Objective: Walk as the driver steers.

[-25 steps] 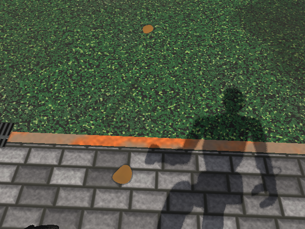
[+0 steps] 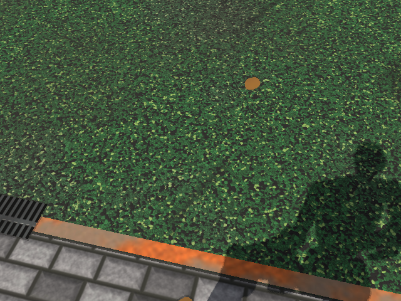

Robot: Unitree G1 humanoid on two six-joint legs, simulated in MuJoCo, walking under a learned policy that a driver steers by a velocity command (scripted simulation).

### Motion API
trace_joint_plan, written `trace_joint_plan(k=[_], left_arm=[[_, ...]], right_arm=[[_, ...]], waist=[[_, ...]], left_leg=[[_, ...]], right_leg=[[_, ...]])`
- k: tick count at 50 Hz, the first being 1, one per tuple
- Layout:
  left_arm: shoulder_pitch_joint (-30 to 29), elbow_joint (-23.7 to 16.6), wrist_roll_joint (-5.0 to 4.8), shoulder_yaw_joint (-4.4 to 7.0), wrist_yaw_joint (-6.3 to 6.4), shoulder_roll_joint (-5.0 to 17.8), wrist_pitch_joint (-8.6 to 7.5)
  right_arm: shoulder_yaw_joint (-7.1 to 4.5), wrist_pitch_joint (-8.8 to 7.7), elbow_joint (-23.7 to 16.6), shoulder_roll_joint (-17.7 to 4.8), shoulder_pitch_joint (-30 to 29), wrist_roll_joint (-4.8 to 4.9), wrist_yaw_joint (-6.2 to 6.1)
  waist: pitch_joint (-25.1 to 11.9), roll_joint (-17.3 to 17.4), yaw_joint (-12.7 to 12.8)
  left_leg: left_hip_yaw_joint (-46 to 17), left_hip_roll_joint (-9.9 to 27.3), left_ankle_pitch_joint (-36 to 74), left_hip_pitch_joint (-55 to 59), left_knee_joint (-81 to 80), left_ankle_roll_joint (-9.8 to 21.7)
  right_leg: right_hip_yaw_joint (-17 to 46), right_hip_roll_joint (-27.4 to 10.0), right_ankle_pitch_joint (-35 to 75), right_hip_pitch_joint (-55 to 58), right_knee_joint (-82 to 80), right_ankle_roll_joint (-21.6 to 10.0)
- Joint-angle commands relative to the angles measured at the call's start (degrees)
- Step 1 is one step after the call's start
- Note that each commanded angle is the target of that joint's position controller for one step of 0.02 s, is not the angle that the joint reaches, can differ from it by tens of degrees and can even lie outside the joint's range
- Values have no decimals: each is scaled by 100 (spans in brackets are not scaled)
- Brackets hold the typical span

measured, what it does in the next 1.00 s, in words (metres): walks ahead: left foot, then right foot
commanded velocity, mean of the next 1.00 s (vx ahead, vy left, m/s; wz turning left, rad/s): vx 0.09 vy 0.00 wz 0.00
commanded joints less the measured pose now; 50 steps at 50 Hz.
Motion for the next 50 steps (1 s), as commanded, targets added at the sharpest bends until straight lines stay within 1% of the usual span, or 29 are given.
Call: trace_joint_plan(k=[1, 5, 7, 8, 9, 10, 11, 12, 14, 18, 21, 23, 25, 27, 29, 30, 31, 33, 35, 37, 39, 40, 41, 42, 43, 44, 45, 48, 50], left_arm=[[-282, -296, -60, 222, 125, 931, -15], [-422, -277, -209, 316, 266, 1160, 239], [-571, -352, -233, 291, 314, 1095, 331], [-232, -461, -33, 171, 283, 789, 286], [530, -575, 90, -3, 162, 301, 220], [276, -463, -43, 79, 57, 861, 151], [-316, -640, -210, 106, 50, 966, 163], [-542, -646, -157, 104, 126, 891, 216], [-584, -670, -65, 153, 222, 947, 390], [-261, -484, -40, 79, 284, 671, 462], [-311, -404, -75, 24, 281, 553, 518], [-465, -391, -96, -7, 248, 480, 538], [-595, -407, -119, 6, 215, 556, 517], [-599, -427, -116, 32, 184, 635, 462], [-694, -556, -20, 75, 166, 920, 423], [-801, -637, -28, 156, 180, 1309, 427], [-769, -548, -117, 224, 159, 1325, 452], [-697, -586, -86, 195, 145, 1068, 457], [-688, -676, -103, 226, 159, 1100, 442], [-642, -760, -149, 243, 195, 1069, 468], [-709, -901, -185, 235, 210, 967, 525], [-736, -981, -198, 214, 211, 861, 552], [-680, -1044, -188, 189, 196, 759, 582], [-666, -1095, -146, 212, 172, 773, 604], [-719, -1105, -144, 297, 146, 952, 630], [-658, -1055, -195, 334, 134, 958, 676], [-608, -1024, -227, 301, 137, 829, 729], [-853, -1131, -223, 174, 70, 533, 769], [-977, -1262, -251, 157, -35, 535, 754]], right_arm=[[16, -93, -563, -137, -513, -62, 135], [-138, -53, -733, -476, -132, -78, 295], [-371, -55, -507, -912, 1014, -81, 226], [-488, -28, -550, -1442, 1285, -90, 74], [-482, -26, -823, -1748, 875, -176, 24], [-415, 28, -999, -1374, 836, -141, 59], [-346, 48, -1089, -1093, 493, -92, 52], [-291, 88, -1070, -876, 227, 1, 27], [-245, 161, -1140, -729, -12, -29, -50], [-277, 198, -1179, -821, -100, -139, -159], [-157, 243, -1102, -563, -219, -171, -210], [-51, 249, -978, -359, -251, -250, -181], [-29, 237, -844, -402, -232, -301, -128], [-34, 249, -781, -505, -312, -247, -124], [-27, 240, -676, -495, -13, -196, -172], [-56, 217, -695, -511, 281, -251, -198], [-51, 207, -737, -395, 136, -261, -228], [-95, 268, -843, -377, -303, -205, -290], [-131, 340, -879, -323, -256, -175, -294], [-174, 345, -892, -293, -214, -172, -262], [-250, 344, -869, -380, -69, -169, -232], [-297, 355, -840, -496, 67, -175, -230], [-340, 359, -812, -664, 217, -188, -237], [-330, 327, -846, -688, 176, -196, -269], [-291, 275, -894, -637, 231, -212, -309], [-277, 237, -953, -622, 32, -202, -346], [-295, 223, -970, -667, -248, -149, -361], [-355, 300, -905, -810, -373, -123, -386], [-399, 362, -851, -899, -259, -85, -377]], waist=[[206, -527, 19], [-203, -797, -284], [-807, -547, -890], [-1345, 510, -826], [-2273, 1442, -163], [-2924, 447, -639], [-2205, 141, -631], [-1396, -388, -453], [-875, -72, -205], [-1077, 155, -98], [-1283, 258, -169], [-1093, 406, -262], [-776, 500, -350], [-532, 420, -260], [-407, 36, -324], [-409, -703, -658], [-401, -1352, -636], [-292, -1509, -405], [-373, -1549, -370], [-573, -1285, -340], [-681, -696, -358], [-676, -156, -364], [-665, 525, -358], [-713, 1031, -363], [-705, 679, -425], [-648, 245, -299], [-487, 157, -171], [-458, 433, -284], [-648, 657, -385]], left_leg=[[413, -165, 492, 618, -728, 56], [718, -537, -648, 986, -997, 376], [745, -903, -121, 2490, -1684, 689], [-634, 85, 2443, 3958, -1549, 1091], [-3341, 1578, 3820, 5670, -1550, 2596], [-3301, 1462, 2700, 5590, -1941, 2573], [-2616, 1174, 1740, 4983, -2089, 2282], [-2129, 862, 1062, 4093, -2294, 1946], [-1823, 514, 331, 2848, -2607, 1715], [-1305, 380, 1121, 2428, -2536, 1674], [-933, 251, 282, 2228, -2563, 1483], [-823, 208, -873, 1962, -2731, 1395], [-892, 284, -1671, 1884, -2770, 1365], [-910, 281, -2000, 1968, -2569, 1229], [-827, 79, -1864, 2209, -2118, 806], [-404, -387, -2032, 2172, -1654, 570], [291, -827, -1968, 2324, -1287, 306], [421, -905, -1815, 2298, -941, 201], [343, -847, -1742, 2275, -943, 271], [318, -738, -1554, 2584, -1107, 354], [119, -379, -1226, 3028, -1447, 509], [-278, 24, -1009, 3242, -1808, 731], [-1086, 794, -428, 3477, -2250, 1183], [-1763, 1621, 419, 3581, -2469, 1733], [-1932, 1977, 1086, 3578, -2535, 2064], [-1587, 1871, 1165, 3491, -2491, 1985], [-1082, 1588, 881, 3379, -2516, 1713], [25, 1004, 859, 3174, -2459, 1332], [324, 1005, 990, 3262, -2340, 1273]], right_leg=[[7, -1525, 3403, -527, -172, -572], [-42, -1737, 4926, 245, 1042, -347], [-206, -1337, 4681, -116, 2941, 12], [-241, -841, 1944, -1378, 4723, 397], [580, 336, -2716, -3347, 6904, 800], [1635, 22, -2477, -3499, 7179, 661], [1550, -191, -2026, -3750, 6965, 546], [1421, -405, -1651, -3856, 6424, 552], [1408, -570, -1237, -3311, 5673, 572], [1211, -514, -899, -2879, 4679, 767], [1177, -707, -284, -2368, 4007, 822], [1152, -788, -35, -1950, 3446, 787], [1087, -748, -95, -1758, 2959, 698], [894, -610, 86, -1545, 2139, 537], [1328, -853, 1162, -1484, 1467, 288], [1849, -1204, 1963, -1525, 1468, 54], [2172, -1280, 1356, -1860, 1186, -231], [2764, -1452, 960, -1983, 892, -421], [2904, -1416, 1180, -1835, 1042, -458], [2780, -1214, 1279, -1933, 1302, -361], [2396, -848, 981, -2333, 1784, -102], [1997, -543, 592, -2679, 2303, 108], [1522, -215, -84, -3097, 3002, 323], [1190, -215, -1754, -3434, 4058, 466], [1296, -373, -2284, -3697, 5239, 560], [1397, -487, -2146, -3758, 5711, 596], [1403, -638, -1820, -3761, 5449, 618], [897, -668, -1152, -3112, 4284, 683], [673, -582, -962, -2574, 3438, 624]])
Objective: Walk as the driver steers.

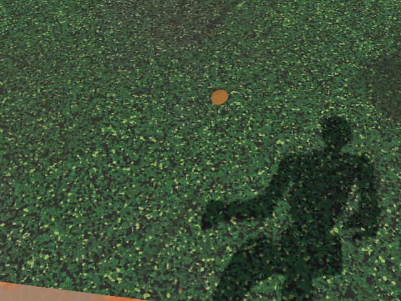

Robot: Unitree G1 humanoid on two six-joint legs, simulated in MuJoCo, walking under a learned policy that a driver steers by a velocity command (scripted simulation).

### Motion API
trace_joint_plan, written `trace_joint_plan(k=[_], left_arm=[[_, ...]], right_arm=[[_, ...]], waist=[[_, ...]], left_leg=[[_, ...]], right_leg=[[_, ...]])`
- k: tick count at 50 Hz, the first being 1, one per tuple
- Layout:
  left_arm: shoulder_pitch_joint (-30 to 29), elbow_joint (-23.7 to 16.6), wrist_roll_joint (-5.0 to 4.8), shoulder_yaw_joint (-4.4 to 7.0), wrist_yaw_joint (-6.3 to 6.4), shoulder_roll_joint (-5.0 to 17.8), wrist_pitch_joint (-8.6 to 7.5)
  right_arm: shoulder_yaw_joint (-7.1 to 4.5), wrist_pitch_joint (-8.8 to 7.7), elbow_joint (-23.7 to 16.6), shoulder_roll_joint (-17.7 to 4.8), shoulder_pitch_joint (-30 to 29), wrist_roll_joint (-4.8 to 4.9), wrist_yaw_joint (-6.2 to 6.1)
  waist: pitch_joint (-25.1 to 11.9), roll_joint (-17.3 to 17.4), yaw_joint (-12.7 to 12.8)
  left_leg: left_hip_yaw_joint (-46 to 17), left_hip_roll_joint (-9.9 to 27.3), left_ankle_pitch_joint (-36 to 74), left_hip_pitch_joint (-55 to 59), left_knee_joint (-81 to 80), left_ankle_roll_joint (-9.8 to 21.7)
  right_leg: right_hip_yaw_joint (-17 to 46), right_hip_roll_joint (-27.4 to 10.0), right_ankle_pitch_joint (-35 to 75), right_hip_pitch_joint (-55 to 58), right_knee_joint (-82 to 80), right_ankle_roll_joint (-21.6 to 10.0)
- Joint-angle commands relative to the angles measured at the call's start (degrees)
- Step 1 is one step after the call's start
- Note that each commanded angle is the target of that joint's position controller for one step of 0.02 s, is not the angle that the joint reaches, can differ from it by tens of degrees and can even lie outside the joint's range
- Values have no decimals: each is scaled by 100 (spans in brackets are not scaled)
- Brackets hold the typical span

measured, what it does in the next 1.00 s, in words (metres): walks ahead, turning right: right foot, then left foot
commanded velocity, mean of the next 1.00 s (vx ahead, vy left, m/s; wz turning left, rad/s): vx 0.30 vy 0.00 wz -0.36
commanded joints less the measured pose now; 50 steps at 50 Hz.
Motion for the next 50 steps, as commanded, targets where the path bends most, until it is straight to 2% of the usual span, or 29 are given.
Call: trace_joint_plan(k=[1, 3, 4, 5, 6, 7, 8, 9, 10, 11, 13, 17, 21, 24, 27, 28, 29, 30, 31, 32, 33, 34, 36, 41, 43, 45, 48, 49, 50], left_arm=[[-55, -525, -32, 60, -134, 334, -54], [268, -453, -9, 129, -187, 410, -22], [471, -383, 25, 200, -147, 530, -8], [650, -404, 40, 339, -70, 975, -15], [657, -650, 144, 421, 9, 1622, -56], [834, -667, 343, 367, -74, 1434, -194], [609, -624, 337, 312, -101, 1319, -301], [279, -605, 201, 280, -58, 1144, -339], [177, -587, 53, 206, -8, 911, -323], [133, -585, 10, 170, 29, 853, -309], [218, -611, 65, 124, 76, 758, -331], [504, -496, 60, 171, 140, 872, -420], [658, -423, 15, 218, 108, 995, -432], [763, -353, 16, 169, 48, 901, -439], [722, -308, 37, 73, 12, 692, -423], [694, -318, 59, 6, 9, 499, -433], [586, -384, 94, -114, 6, 129, -465], [683, -620, -9, -160, 25, -25, -556], [474, -639, -86, -32, 67, 544, -628], [411, -562, -84, 30, 49, 733, -665], [422, -472, -19, 17, 16, 662, -686], [338, -474, 48, 9, -19, 601, -721], [148, -495, 89, -33, -82, 405, -760], [-589, -685, 83, -222, -149, -31, -810], [-874, -729, 36, -239, -214, -45, -833], [-1073, -783, -11, -214, -277, 38, -843], [-1006, -799, -26, -125, -330, 262, -854], [-679, -724, -1, -53, -313, 403, -848], [63, -506, 21, 68, -268, 602, -826]], right_arm=[[-285, -15, -344, -1034, -211, 78, -20], [-294, -9, -300, -1059, -235, 202, 6], [-261, -33, -204, -910, -41, 223, 35], [-199, -51, -143, -648, 196, 77, 84], [-57, -61, -472, -358, -3, -243, 113], [-150, -96, -596, -668, -559, -95, 71], [-194, -79, -586, -789, -684, 64, 37], [-218, -55, -494, -789, -574, 58, -16], [-246, -44, -380, -833, -418, 2, -40], [-258, -61, -361, -842, -321, -22, -13], [-239, -153, -372, -744, -352, 31, 79], [-167, -380, -414, -589, -745, 65, 170], [-130, -556, -424, -558, -899, 117, 283], [-104, -668, -389, -571, -810, 165, 355], [-107, -771, -239, -535, -342, 157, 362], [-132, -793, -156, -605, 5, 126, 336], [-182, -811, -30, -843, 697, 47, 294], [-312, -773, 133, -1461, 1162, -70, 300], [-316, -772, 190, -1312, 1253, 13, 340], [-209, -771, 152, -983, 1109, 93, 323], [-144, -754, 95, -815, 975, 84, 303], [-104, -725, 83, -738, 850, 69, 285], [-29, -703, 76, -628, 792, 39, 262], [-26, -633, 284, -805, 1088, 126, 213], [-28, -598, 376, -902, 1276, 154, 209], [-31, -566, 471, -976, 1460, 194, 219], [-59, -494, 557, -1078, 1500, 223, 207], [-78, -469, 561, -1148, 1463, 225, 194], [-65, -443, 557, -1132, 1445, 212, 180]], waist=[[-814, 1004, 2], [-882, 928, 206], [-888, 707, 251], [-828, -343, 216], [-824, -1978, 116], [-1373, -1315, 644], [-1021, -864, 489], [-799, -633, 286], [-818, -511, 195], [-812, -606, 122], [-726, -764, 143], [-495, -779, 307], [-365, -829, 400], [-365, -840, 420], [-364, -707, 107], [-457, -624, -65], [-687, -81, -327], [-687, 1250, -209], [-174, 1223, -346], [132, 913, -284], [116, 773, -196], [119, 696, -130], [125, 672, -97], [104, 615, -319], [125, 627, -417], [182, 649, -443], [126, 707, -197], [-122, 724, 46], [-600, 640, 465]], left_leg=[[-760, 1346, 2668, 860, -546, 1107], [-563, 1356, 2217, 732, -146, 855], [-334, 1199, 1600, 380, 289, 544], [143, 762, 251, -635, 1438, 40], [97, -28, -2599, -2328, 3191, -495], [-919, -233, -2678, -2502, 4100, -487], [-1092, -143, -2179, -2600, 4317, -395], [-1150, -58, -1617, -2655, 4170, -352], [-1181, 27, -1193, -2605, 3930, -354], [-1128, -10, -787, -2401, 3791, -358], [-1081, -112, -280, -2364, 3386, -338], [-1154, -270, 0, -2128, 1809, -341], [-1143, -418, -116, -1522, 885, -306], [-1037, -410, -63, -945, 503, -184], [-857, -421, 308, 201, -239, 45], [-1008, -221, 215, 805, -341, 153], [-1895, 570, -370, 1670, -607, 434], [-4008, 1564, -2071, 2267, -1372, 1225], [-4944, 2014, -2944, 2088, -1661, 1661], [-4519, 1819, -2790, 1965, -1622, 1571], [-3974, 1522, -2308, 1929, -1618, 1390], [-3562, 1352, -1745, 1813, -1664, 1278], [-2836, 1036, -656, 1426, -1826, 1137], [-1673, 689, 1152, 990, -1922, 1066], [-1486, 692, 1305, 891, -1893, 1015], [-1537, 882, 1392, 1006, -1866, 995], [-1520, 1115, 2397, 1499, -1511, 843], [-1375, 1068, 3433, 1581, -1050, 761], [-1134, 860, 4293, 1439, -148, 638]], right_leg=[[-242, -12, 360, 399, -1084, -65], [-512, 184, 1198, 1082, -2207, -277], [-440, 324, 1653, 1665, -2723, -460], [577, -258, 3200, 2520, -3099, -795], [2828, -1864, 5454, 3058, -3043, -1831], [3192, -2124, 4786, 2731, -3336, -2545], [2703, -1773, 4070, 2490, -3429, -2294], [2326, -1432, 3476, 2302, -3414, -1929], [2159, -1195, 2465, 2221, -3507, -1700], [2111, -1014, 1472, 1988, -3682, -1631], [2306, -869, -47, 1925, -4062, -1634], [2392, -802, -10, 2027, -4178, -1620], [2572, -726, -151, 1684, -4087, -1683], [2721, -761, -276, 1479, -3986, -1672], [2674, -494, -439, 1036, -3611, -1441], [2515, -302, -464, 719, -3228, -1270], [1983, 89, -561, 48, -1995, -975], [965, 761, -663, -1251, -500, -673], [947, 487, -857, -2163, 515, -561], [1039, 278, -368, -2422, 928, -569], [885, 146, 88, -2426, 1039, -550], [753, -3, 468, -2399, 939, -522], [525, -201, 1036, -2049, 612, -422], [31, -165, 2125, -1261, -1057, -192], [-77, -50, 2473, -800, -1708, -187], [-75, 7, 2579, -546, -2041, -271], [-56, 107, 2248, -153, -2425, -561], [-166, 240, 2139, 416, -2530, -700], [-299, 385, 2185, 1482, -2662, -885]])
Over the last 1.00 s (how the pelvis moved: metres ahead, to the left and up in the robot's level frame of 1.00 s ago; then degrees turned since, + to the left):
0.21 -0.01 -0.01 -2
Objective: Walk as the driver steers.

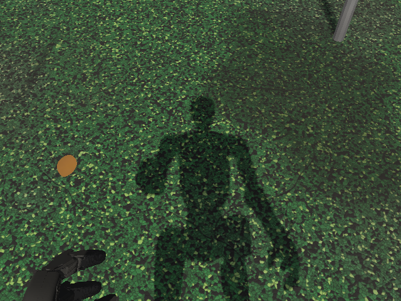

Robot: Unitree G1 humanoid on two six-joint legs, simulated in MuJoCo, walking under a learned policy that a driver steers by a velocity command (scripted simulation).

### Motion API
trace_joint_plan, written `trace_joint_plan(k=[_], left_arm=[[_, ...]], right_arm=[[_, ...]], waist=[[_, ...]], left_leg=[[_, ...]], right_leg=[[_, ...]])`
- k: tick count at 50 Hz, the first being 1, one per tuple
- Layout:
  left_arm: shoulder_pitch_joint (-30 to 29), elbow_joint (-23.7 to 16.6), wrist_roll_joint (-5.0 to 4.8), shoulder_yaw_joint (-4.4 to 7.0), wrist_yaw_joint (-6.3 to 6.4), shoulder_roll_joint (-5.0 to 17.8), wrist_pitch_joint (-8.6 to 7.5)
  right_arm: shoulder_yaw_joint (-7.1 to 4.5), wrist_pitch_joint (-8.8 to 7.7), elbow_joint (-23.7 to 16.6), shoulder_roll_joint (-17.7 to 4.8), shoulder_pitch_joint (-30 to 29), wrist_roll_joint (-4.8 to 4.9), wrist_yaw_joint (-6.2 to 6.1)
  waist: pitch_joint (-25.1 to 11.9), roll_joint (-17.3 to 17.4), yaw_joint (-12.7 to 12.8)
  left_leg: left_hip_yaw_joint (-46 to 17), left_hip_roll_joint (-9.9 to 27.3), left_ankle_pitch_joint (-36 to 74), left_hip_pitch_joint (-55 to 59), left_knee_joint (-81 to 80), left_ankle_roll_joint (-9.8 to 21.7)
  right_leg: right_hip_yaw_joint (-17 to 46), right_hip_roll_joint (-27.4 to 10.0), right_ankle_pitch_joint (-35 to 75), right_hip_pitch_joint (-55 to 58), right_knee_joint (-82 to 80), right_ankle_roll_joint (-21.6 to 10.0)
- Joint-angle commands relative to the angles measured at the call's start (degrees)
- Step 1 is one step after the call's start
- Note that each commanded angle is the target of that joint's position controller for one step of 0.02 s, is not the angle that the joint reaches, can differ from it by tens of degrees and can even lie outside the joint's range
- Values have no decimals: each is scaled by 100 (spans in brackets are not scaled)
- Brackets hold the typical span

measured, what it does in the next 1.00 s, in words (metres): walks ahead, turning left: right foot, then left foot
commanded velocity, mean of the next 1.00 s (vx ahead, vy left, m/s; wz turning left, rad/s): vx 0.49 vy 0.00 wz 0.41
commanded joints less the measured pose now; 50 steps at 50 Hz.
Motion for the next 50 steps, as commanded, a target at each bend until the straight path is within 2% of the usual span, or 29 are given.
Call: trace_joint_plan(k=[1, 2, 3, 4, 5, 6, 7, 8, 11, 13, 17, 21, 23, 25, 26, 27, 28, 29, 30, 31, 32, 33, 34, 38, 42, 44, 47, 49, 50], left_arm=[[1791, 68, 34, 488, 114, 1115, -21], [2458, 184, 182, 604, 156, 1736, 14], [2592, 253, 106, 510, 133, 1394, 31], [2153, 262, 87, 390, 137, 1059, 37], [1805, 244, 79, 335, 149, 888, 38], [1480, 277, 116, 291, 131, 756, 20], [1240, 289, 170, 246, 109, 586, -35], [1116, 326, 190, 266, 106, 611, -89], [1034, 535, 188, 313, 115, 629, -244], [1115, 670, 211, 334, 151, 683, -269], [1211, 818, 169, 358, 227, 850, -249], [1663, 1087, 79, 418, 266, 1029, -100], [1738, 1155, 32, 448, 291, 1112, 18], [1670, 1130, 23, 488, 347, 1274, 124], [1637, 1107, 28, 504, 384, 1347, 179], [1555, 1075, 19, 493, 420, 1359, 223], [1569, 982, 68, 421, 457, 1233, 194], [2157, 689, 266, 145, 343, 364, 35], [1734, 655, 114, 170, 237, 748, -202], [1148, 452, -109, 247, 174, 1032, -323], [970, 378, -81, 200, 187, 954, -390], [913, 404, 63, 217, 230, 935, -400], [997, 418, 141, 261, 244, 990, -344], [1018, 391, 226, 199, 265, 736, -119], [93, 192, 199, 79, 228, 491, -130], [-221, 113, 123, 95, 185, 556, -163], [-303, 62, 73, 194, 135, 794, -224], [-16, 119, 53, 281, 129, 922, -274], [385, 221, 103, 352, 161, 1007, -298]], right_arm=[[-172, -33, -425, -970, -351, -79, -61], [39, -115, -662, -295, 167, -163, -44], [44, -240, -563, -425, 189, -90, -15], [-103, -283, -686, -884, -305, 100, 24], [-88, -297, -774, -873, -731, 133, 35], [-88, -276, -793, -780, -917, 54, 23], [-123, -192, -747, -732, -902, -12, 4], [-104, -109, -698, -598, -693, 8, 12], [-95, 54, -697, -424, -760, 4, -19], [-104, 50, -819, -416, -1094, -31, -21], [-33, -38, -1038, -278, -1817, -55, 132], [19, -43, -1424, -231, -2523, -43, 274], [0, -37, -1623, -287, -2692, -49, 349], [-84, -6, -1725, -450, -2498, -47, 388], [-175, 21, -1682, -609, -2089, -47, 382], [-328, 36, -1522, -865, -1292, -31, 336], [-519, 90, -1320, -1278, -305, -20, 230], [-617, 82, -1327, -1884, -303, 15, 165], [-491, 15, -1487, -1472, -124, -23, 169], [-410, -30, -1447, -1177, -311, -81, 167], [-374, -56, -1477, -1045, -655, -59, 158], [-330, -58, -1544, -903, -1038, -65, 150], [-272, -64, -1642, -757, -1263, -130, 127], [-307, -78, -1598, -899, -1314, -105, 23], [-351, 3, -1450, -1036, -1041, -46, -86], [-365, 37, -1356, -1076, -807, -34, -95], [-353, 76, -1276, -994, -665, 7, -108], [-363, 103, -1289, -974, -763, -16, -114], [-331, 124, -1328, -858, -863, -27, -114]], waist=[[-1162, 601, 1471], [-2196, -869, 1354], [-2749, -1442, 1378], [-1654, -969, 1333], [-991, -578, 1223], [-563, -271, 1023], [-329, -296, 825], [-319, -541, 667], [-31, -329, 535], [118, -186, 601], [266, -58, 857], [469, 73, 1135], [434, 12, 1118], [92, -227, 908], [-222, -350, 656], [-660, -312, 192], [-1209, 58, -279], [-1695, 1572, 375], [-2531, 1045, 9], [-1736, 741, -94], [-1128, 270, 143], [-728, 20, 396], [-591, 115, 596], [-309, 237, 787], [-158, 490, 429], [-176, 563, 281], [-198, 687, 321], [-214, 864, 530], [-313, 871, 774]], left_leg=[[-159, 841, 4681, -1469, 2329, 577], [143, 4, 1879, -3639, 4722, 176], [-592, -299, -784, -4302, 5663, 153], [-613, 59, -533, -4886, 6037, 198], [-442, 324, -42, -4868, 5857, 242], [-359, 506, 330, -4695, 5506, 225], [-396, 675, 652, -4388, 5256, 236], [-441, 710, 832, -4069, 5206, 183], [-551, 683, 1226, -4134, 4894, 46], [-671, 622, 1844, -4454, 4326, 8], [-236, 470, 3081, -4160, 2806, 92], [-30, 411, 2883, -4568, 2085, 282], [169, 303, 2339, -4661, 1922, 419], [548, -51, 1691, -4079, 1920, 621], [706, -284, 1403, -3488, 1958, 752], [742, -517, 1544, -2341, 1695, 945], [-71, -153, 1747, -530, 1507, 1253], [-3264, 1390, 1049, 1554, 1205, 2327], [-4846, 1821, 470, 2067, 376, 2669], [-3951, 1633, 725, 1594, 209, 2312], [-3214, 1372, 1227, 728, 194, 2092], [-2706, 1155, 1890, -93, 133, 1944], [-2375, 991, 2451, -653, 2, 1902], [-1718, 707, 3223, -1761, -274, 1902], [-1263, 240, 2495, -2232, -155, 1464], [-1484, 305, 2086, -2165, -67, 1362], [-2050, 525, 1649, -1626, 387, 1248], [-2343, 613, 1690, -1456, 751, 1141], [-2261, 384, 2060, -1494, 1214, 966]], right_leg=[[172, -180, -29, 3367, 48, -546], [2724, -1815, -911, 5610, -81, -1335], [4465, -2228, -1602, 5645, -1037, -1657], [3615, -2062, -1830, 4898, -1139, -1377], [2728, -1813, -1464, 4031, -1239, -1194], [2168, -1555, -1021, 3265, -1447, -1085], [1707, -1303, -688, 2736, -1686, -947], [1472, -1312, -501, 2376, -1891, -1005], [764, -1268, 90, 1952, -2250, -1031], [359, -1230, 544, 2088, -2294, -982], [-379, -1066, 730, 2220, -2411, -757], [-587, -1368, 1036, 3209, -2178, -694], [-684, -1489, 1771, 3699, -1808, -613], [-867, -1481, 3727, 3925, -1066, -476], [-950, -1434, 4615, 3923, -372, -406], [-1085, -1275, 4783, 3544, 725, -262], [-1089, -1052, 3459, 2269, 2334, -34], [-787, 166, -2246, -465, 4471, 374], [586, 396, -3106, -1182, 5252, 339], [730, 59, -2578, -1635, 5141, 226], [660, -193, -2087, -1535, 4615, 164], [602, -368, -1841, -1234, 4068, 204], [625, -483, -1665, -819, 3806, 254], [391, -466, -1224, -395, 2785, 626], [270, -117, 468, 149, 918, 737], [302, 49, 817, 403, 446, 726], [550, 79, 480, 497, -18, 569], [540, 72, -1, 848, -155, 369], [441, 78, 69, 1398, -452, 214]])
Over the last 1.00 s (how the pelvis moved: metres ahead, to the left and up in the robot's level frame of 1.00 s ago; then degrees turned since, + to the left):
0.26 -0.12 -0.01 -21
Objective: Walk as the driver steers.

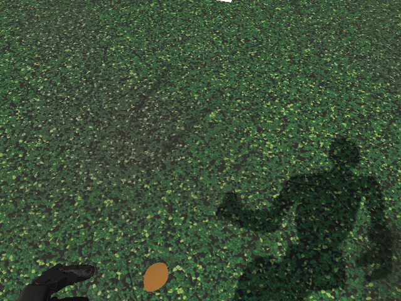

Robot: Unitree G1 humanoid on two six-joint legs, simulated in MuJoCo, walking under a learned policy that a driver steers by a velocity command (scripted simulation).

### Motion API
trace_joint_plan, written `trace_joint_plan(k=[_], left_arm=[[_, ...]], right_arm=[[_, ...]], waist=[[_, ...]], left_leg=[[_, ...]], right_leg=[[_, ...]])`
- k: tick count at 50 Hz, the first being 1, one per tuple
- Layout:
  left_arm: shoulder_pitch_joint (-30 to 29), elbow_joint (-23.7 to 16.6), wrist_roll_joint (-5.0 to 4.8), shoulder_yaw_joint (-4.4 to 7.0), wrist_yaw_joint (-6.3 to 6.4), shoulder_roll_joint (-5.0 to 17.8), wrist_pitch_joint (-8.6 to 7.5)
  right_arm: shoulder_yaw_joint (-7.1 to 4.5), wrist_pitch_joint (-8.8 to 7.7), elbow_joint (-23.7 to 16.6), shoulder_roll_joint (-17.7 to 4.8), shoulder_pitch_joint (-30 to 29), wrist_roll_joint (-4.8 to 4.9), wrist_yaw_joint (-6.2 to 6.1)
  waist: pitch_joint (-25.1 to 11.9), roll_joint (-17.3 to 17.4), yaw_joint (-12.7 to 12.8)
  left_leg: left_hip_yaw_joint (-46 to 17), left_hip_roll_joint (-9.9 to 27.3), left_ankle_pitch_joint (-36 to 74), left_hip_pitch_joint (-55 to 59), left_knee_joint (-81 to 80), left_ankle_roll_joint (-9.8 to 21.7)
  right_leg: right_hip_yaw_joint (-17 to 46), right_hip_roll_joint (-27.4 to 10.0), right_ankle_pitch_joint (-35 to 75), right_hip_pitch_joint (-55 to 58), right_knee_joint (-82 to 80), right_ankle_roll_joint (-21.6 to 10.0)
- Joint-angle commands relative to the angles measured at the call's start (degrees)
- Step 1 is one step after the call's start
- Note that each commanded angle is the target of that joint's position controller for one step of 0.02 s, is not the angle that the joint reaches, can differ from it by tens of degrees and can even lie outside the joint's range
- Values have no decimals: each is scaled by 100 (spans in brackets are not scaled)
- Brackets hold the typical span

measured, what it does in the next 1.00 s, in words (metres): walks ahead: right foot, then left foot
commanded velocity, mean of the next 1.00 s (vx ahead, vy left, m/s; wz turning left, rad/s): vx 0.27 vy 0.00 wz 0.23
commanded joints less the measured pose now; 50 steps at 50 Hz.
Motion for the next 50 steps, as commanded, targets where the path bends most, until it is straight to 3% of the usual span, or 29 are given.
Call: trace_joint_plan(k=[1, 2, 3, 4, 5, 6, 8, 10, 13, 16, 20, 22, 23, 24, 25, 26, 28, 29, 31, 35, 38, 41, 42, 43, 44, 45, 46, 48, 50], left_arm=[[897, -226, 139, 434, 78, 1068, -162], [1478, -201, 298, 535, 128, 1539, -128], [1687, -63, 166, 539, 66, 1428, -29], [1385, -212, 83, 398, 80, 899, 26], [1126, -282, 89, 318, 109, 644, 102], [868, -262, 99, 272, 115, 540, 156], [615, -149, 126, 261, 122, 534, 193], [595, 4, 148, 307, 129, 663, 184], [512, 171, 65, 360, 166, 825, 247], [442, 313, -20, 360, 161, 901, 328], [578, 544, -122, 361, 113, 1030, 409], [694, 680, -177, 284, 108, 855, 417], [939, 745, -26, 177, 77, 577, 375], [1324, 693, 191, 39, 13, 217, 324], [989, 646, 113, 51, 22, 380, 356], [582, 504, -5, 139, 11, 722, 369], [524, 539, -103, 280, 4, 962, 386], [565, 565, -102, 304, 3, 955, 376], [628, 657, -68, 266, -10, 713, 301], [467, 699, -14, 126, -61, 380, 218], [394, 657, -65, 120, -94, 515, 209], [1146, 949, -70, 186, -74, 621, 196], [1633, 1101, -97, 230, -31, 705, 192], [2165, 1171, -52, 313, 27, 1110, 171], [2435, 1180, 25, 459, -27, 1756, 163], [2094, 1047, 44, 350, -51, 1359, 111], [1830, 965, 18, 264, -46, 1039, 75], [1384, 853, 62, 177, -37, 771, 69], [1293, 855, 91, 142, 11, 702, 84]], right_arm=[[-97, -33, -449, -451, -308, -54, -17], [7, -44, -598, -120, 216, -45, -49], [13, -68, -664, -355, 674, -5, -49], [-127, -7, -532, -850, 469, 26, -58], [-185, 71, -602, -994, -35, -4, -67], [-210, 140, -673, -965, -285, -50, -84], [-201, 284, -707, -706, -273, -27, -81], [-100, 331, -787, -364, -359, -34, -86], [-23, 317, -847, -242, -567, -111, -49], [13, 297, -889, -237, -889, -120, 27], [-18, 297, -995, -342, -1207, -124, 91], [-64, 260, -925, -438, -1059, -155, 81], [-114, 267, -935, -672, -916, -184, 23], [-121, 316, -1035, -959, -1008, -259, -44], [-111, 323, -880, -757, -645, -175, -21], [-155, 277, -747, -890, -326, -130, 13], [-154, 123, -641, -928, -395, -134, 12], [-132, 57, -635, -854, -570, -118, -4], [-85, -18, -649, -675, -779, -135, -18], [-153, -97, -580, -765, -854, -94, 27], [-201, -107, -404, -890, -628, -30, 91], [-125, -84, -302, -686, -682, -41, 104], [-44, -83, -274, -450, -689, -84, 103], [95, -109, -354, 5, -757, -164, 113], [67, -197, -707, -81, -765, -63, 61], [-56, -264, -635, -584, -754, 52, 26], [-105, -291, -598, -726, -835, 69, 41], [-106, -287, -432, -573, -834, -97, 16], [-94, -245, -356, -410, -746, -167, 21]], waist=[[-837, 736, 854], [-1739, -483, 783], [-2154, -1758, 626], [-1532, -940, 701], [-1040, -437, 752], [-692, -202, 657], [-336, -429, 429], [-319, -580, 421], [-664, -389, 431], [-709, -407, 513], [-562, -427, 567], [-551, -315, 437], [-858, 135, 473], [-1162, 1179, 800], [-1191, 1345, 345], [-836, 1357, 63], [-358, 1251, 114], [-187, 1198, 243], [-96, 1064, 384], [-163, 977, 368], [-141, 942, 331], [-193, 762, 755], [-205, 595, 966], [-239, -538, 1096], [-274, -1790, 1092], [-50, -1117, 1024], [176, -858, 916], [259, -421, 718], [43, -493, 587]], left_leg=[[-799, 792, 2037, -733, 1224, 298], [-25, 65, 334, -2289, 3153, -164], [197, 45, -1543, -3376, 4379, -376], [44, 377, -1195, -3643, 4945, -508], [297, 548, -835, -3621, 5030, -590], [441, 706, -616, -3490, 4835, -646], [683, 922, -343, -3007, 4297, -661], [856, 873, -145, -2809, 3722, -711], [871, 910, 521, -2489, 2748, -691], [1025, 851, 1077, -1914, 1812, -614], [1163, 721, 1160, -1478, 661, -407], [1193, 647, 2110, -583, -467, -130], [596, 1195, 3270, 251, -505, 70], [-566, 2162, 3517, 987, -309, 749], [-1151, 2411, 1809, 849, -694, 1273], [-1501, 2426, 459, 862, -1116, 1374], [-1509, 2357, -779, 490, -1441, 1197], [-1339, 2271, -741, 183, -1545, 1097], [-883, 2019, -308, -186, -1732, 966], [-99, 1719, 402, -650, -1743, 873], [-138, 1860, 153, -828, -1616, 890], [32, 1665, -338, -1518, -1019, 627], [230, 1455, -484, -1897, -448, 445], [930, 858, -477, -2543, 1453, 27], [1170, 358, -1091, -4002, 2994, -158], [701, 734, -819, -4396, 3771, -85], [690, 933, -216, -4597, 3899, -4], [763, 1160, 564, -4219, 3563, -88], [958, 1151, 954, -3556, 3276, -276]], right_leg=[[271, -534, 176, 2257, -185, -532], [2013, -1905, 965, 4263, -78, -1285], [3804, -2674, 759, 4755, -447, -1878], [3195, -2480, 644, 4186, -492, -1723], [2148, -2211, 1083, 3530, -453, -1512], [1453, -1918, 1634, 2896, -503, -1407], [586, -1519, 1896, 1981, -788, -1284], [268, -1454, 2303, 1782, -1036, -1467], [-42, -1558, 2616, 2014, -1068, -1594], [-371, -1461, 2296, 1954, -1079, -1507], [-260, -1509, 1571, 2173, -735, -1371], [-332, -1243, 852, 1889, -273, -990], [-595, -943, -156, 1488, 124, -606], [-1046, -331, -2273, 567, 801, -170], [-853, -181, -3123, 160, 1253, -33], [-766, -123, -3470, -490, 2061, 2], [-439, -365, -3211, -1092, 3004, -110], [-355, -468, -2865, -1061, 2995, -164], [-428, -480, -2234, -781, 2691, -206], [-639, -329, -1447, 153, 1351, -184], [-662, -247, -1163, 628, 770, -218], [-770, -83, -1058, 1853, 385, -375], [-547, -226, -1317, 2383, 184, -474], [988, -1302, -2083, 2855, -685, -829], [3393, -2278, -3971, 3349, -1701, -1699], [3656, -2309, -4638, 3140, -1852, -1793], [3063, -2082, -4261, 2991, -1764, -1596], [1906, -1613, -2069, 2605, -1680, -1346], [927, -1299, 652, 2367, -1589, -1233]])
Over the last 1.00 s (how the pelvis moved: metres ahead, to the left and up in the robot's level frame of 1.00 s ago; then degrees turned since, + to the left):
0.57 0.07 0.00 28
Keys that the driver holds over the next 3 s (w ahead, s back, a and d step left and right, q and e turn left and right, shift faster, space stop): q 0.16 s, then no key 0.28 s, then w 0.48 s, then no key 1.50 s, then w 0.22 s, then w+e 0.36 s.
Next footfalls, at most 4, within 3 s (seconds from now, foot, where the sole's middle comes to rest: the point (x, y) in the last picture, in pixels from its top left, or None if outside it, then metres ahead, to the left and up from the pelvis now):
0.02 right None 0.18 -0.13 -0.77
0.46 left None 0.21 0.13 -0.77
0.84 right None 0.36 -0.10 -0.77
1.28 left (143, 288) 0.53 0.15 -0.77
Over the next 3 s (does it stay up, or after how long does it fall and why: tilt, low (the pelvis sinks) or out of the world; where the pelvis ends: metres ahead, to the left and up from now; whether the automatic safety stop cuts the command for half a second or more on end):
stays up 0.64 0.08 0.00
